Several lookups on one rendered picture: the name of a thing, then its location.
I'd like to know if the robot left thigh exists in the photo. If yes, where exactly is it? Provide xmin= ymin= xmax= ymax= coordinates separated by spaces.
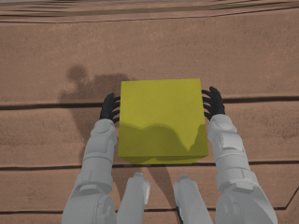
xmin=116 ymin=175 xmax=151 ymax=224

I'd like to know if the robot thigh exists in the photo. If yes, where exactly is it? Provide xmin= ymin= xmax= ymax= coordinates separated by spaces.
xmin=173 ymin=178 xmax=214 ymax=224
xmin=116 ymin=175 xmax=151 ymax=224

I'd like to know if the right robot upper arm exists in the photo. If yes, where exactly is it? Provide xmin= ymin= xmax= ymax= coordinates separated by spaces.
xmin=215 ymin=190 xmax=278 ymax=224

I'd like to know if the robot left forearm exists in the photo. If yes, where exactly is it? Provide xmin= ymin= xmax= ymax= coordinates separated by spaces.
xmin=61 ymin=119 xmax=118 ymax=224

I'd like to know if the robot right hand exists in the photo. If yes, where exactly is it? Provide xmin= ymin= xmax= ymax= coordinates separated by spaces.
xmin=201 ymin=86 xmax=225 ymax=122

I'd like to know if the left robot upper arm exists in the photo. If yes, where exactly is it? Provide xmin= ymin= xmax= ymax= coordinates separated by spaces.
xmin=62 ymin=193 xmax=117 ymax=224

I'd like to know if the robot left hand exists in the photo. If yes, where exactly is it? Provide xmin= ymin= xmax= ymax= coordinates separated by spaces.
xmin=99 ymin=92 xmax=121 ymax=124

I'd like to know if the carton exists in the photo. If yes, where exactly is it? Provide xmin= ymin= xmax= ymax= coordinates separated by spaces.
xmin=118 ymin=78 xmax=209 ymax=164

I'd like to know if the robot right forearm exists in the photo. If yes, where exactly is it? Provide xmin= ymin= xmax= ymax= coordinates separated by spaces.
xmin=207 ymin=114 xmax=278 ymax=222

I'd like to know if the robot right thigh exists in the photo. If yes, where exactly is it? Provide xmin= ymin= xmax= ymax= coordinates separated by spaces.
xmin=173 ymin=178 xmax=214 ymax=224

